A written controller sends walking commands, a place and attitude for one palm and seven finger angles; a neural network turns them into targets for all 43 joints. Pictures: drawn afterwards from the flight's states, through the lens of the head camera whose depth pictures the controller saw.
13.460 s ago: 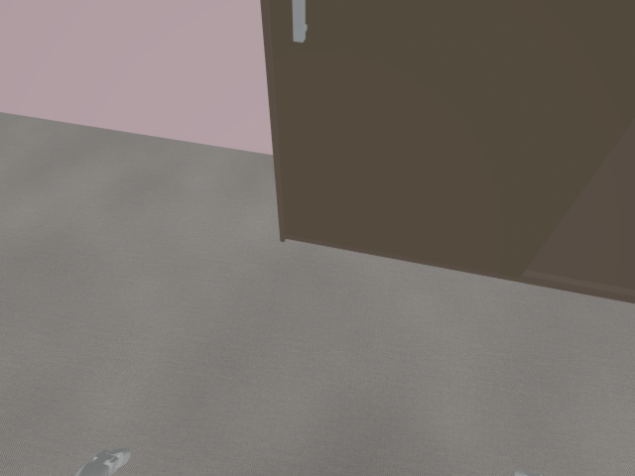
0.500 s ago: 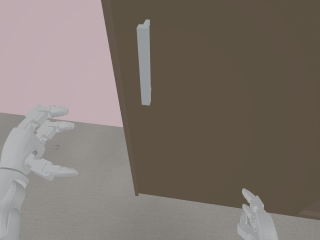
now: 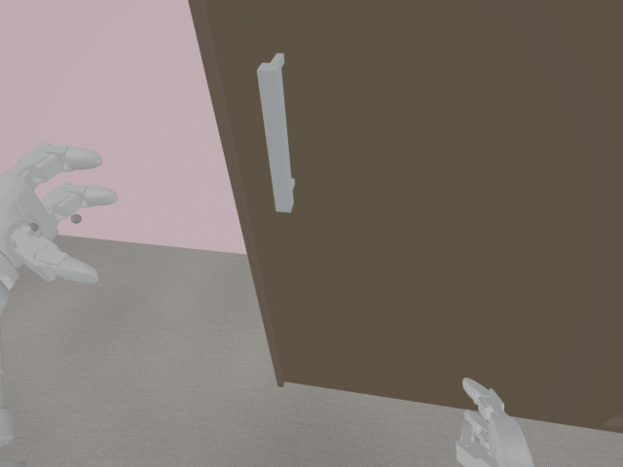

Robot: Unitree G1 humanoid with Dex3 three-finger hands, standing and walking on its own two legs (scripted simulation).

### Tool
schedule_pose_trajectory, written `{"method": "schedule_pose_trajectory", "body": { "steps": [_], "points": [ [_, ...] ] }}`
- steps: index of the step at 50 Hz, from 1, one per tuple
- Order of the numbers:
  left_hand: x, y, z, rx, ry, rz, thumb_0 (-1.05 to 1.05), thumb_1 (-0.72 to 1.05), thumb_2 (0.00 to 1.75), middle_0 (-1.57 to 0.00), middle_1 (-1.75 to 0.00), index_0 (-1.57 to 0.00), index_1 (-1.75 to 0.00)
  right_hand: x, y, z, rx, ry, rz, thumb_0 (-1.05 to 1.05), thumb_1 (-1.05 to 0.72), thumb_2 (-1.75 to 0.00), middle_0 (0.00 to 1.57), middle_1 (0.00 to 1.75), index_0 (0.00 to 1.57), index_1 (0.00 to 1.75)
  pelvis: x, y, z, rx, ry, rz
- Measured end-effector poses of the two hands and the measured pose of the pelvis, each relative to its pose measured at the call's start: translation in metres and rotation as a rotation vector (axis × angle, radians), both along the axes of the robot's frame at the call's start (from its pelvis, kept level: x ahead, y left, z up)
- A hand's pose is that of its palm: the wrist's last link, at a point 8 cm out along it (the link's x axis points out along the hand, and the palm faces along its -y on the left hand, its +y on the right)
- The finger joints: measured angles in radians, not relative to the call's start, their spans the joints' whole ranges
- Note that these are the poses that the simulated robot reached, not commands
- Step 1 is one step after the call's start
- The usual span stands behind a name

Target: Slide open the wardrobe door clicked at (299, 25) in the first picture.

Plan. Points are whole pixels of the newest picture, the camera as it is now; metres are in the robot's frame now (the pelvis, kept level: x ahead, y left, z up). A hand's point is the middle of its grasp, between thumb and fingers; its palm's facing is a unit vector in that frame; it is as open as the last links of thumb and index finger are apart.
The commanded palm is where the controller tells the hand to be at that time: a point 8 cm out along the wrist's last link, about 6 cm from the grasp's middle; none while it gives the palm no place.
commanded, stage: raise the hand with hooked fingers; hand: left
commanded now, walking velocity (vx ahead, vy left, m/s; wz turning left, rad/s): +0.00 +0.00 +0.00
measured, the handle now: (281, 138) +0.51 +0.11 +0.19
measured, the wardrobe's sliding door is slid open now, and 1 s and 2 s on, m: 0.00 0.00 0.00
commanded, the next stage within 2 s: move the hooked fingers beside the handle in 0.40 s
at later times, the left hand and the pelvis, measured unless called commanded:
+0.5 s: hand (108, 224) +0.29 +0.26 +0.21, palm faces +0.02 -0.99 -0.12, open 13.9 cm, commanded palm +0.26 +0.30 +0.22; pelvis +0.01 -0.01 +0.00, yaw -1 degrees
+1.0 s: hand (139, 201) +0.34 +0.25 +0.20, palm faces +0.03 -1.00 -0.07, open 14.0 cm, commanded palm +0.31 +0.29 +0.21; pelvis +0.01 +0.00 +0.00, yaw -1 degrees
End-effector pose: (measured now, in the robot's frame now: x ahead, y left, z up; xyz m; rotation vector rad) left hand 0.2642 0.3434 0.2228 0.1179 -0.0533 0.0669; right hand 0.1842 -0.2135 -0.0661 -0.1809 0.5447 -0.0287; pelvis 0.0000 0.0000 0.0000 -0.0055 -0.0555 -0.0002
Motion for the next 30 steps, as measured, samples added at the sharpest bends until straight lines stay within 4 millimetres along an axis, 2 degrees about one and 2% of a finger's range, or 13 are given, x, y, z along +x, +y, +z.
{"method": "schedule_pose_trajectory", "body": {
  "steps": [4, 8, 12, 15, 19, 24, 30],
  "points": [
    [0.004, -0.019, -0.017, -0.003, 0.05, -0.066, -0.01, -0.5, 0.3, -0.3, -1.2, -0.3, -1.2, -0.003, -0.012, 0.0, -0.008, 0.003, -0.025, 0.01, -0.9, -0.9, 0.21, 0.3, 0.2, 0.3, 0.0, -0.001, -0.001, 0.003, 0.008, -0.01],
    [0.0, -0.032, -0.018, -0.018, -0.028, -0.087, -0.01, -0.5, 0.3, -0.3, -1.2, -0.3, -1.2, -0.004, -0.019, 0.005, -0.02, -0.012, -0.045, 0.01, -0.9, -0.9, 0.21, 0.29, 0.2, 0.3, 0.003, -0.005, -0.001, 0.004, 0.004, -0.02],
    [-0.003, -0.025, -0.011, -0.024, -0.082, -0.023, -0.01, -0.5, 0.3, -0.31, -1.2, -0.3, -1.2, -0.001, -0.021, 0.009, -0.023, -0.029, -0.047, 0.01, -0.9, -0.9, 0.2, 0.29, 0.2, 0.3, 0.005, -0.008, -0.001, 0.003, -0.005, -0.021],
    [-0.001, -0.018, -0.011, -0.023, -0.046, 0.02, -0.01, -0.5, 0.3, -0.31, -1.2, -0.3, -1.2, 0.002, -0.02, 0.008, -0.018, -0.031, -0.041, 0.01, -0.9, -0.9, 0.2, 0.29, 0.2, 0.3, 0.004, -0.01, -0.001, 0.002, -0.009, -0.015],
    [0.003, -0.024, -0.014, 0.002, 0.011, 0.004, -0.01, -0.5, 0.3, -0.3, -1.2, -0.3, -1.2, 0.006, -0.018, 0.004, -0.007, -0.028, -0.034, 0.01, -0.9, -0.9, 0.2, 0.29, 0.2, 0.3, 0.004, -0.009, -0.001, 0.004, -0.005, -0.01],
    [0.003, -0.035, -0.007, 0.011, -0.033, -0.059, -0.01, -0.5, 0.3, -0.3, -1.2, -0.3, -1.2, 0.009, -0.013, 0.004, 0.01, -0.033, -0.031, 0.01, -0.9, -0.9, 0.21, 0.29, 0.2, 0.3, 0.007, -0.009, 0.0, 0.006, 0.0, -0.014],
    [0.005, -0.024, -0.009, -0.029, -0.036, -0.014, -0.01, -0.5, 0.3, -0.31, -1.2, -0.3, -1.2, 0.01, -0.011, 0.003, 0.014, -0.029, -0.022, 0.01, -0.9, -0.9, 0.21, 0.3, 0.2, 0.3, 0.008, -0.01, -0.001, 0.005, -0.002, -0.012]
  ]
}}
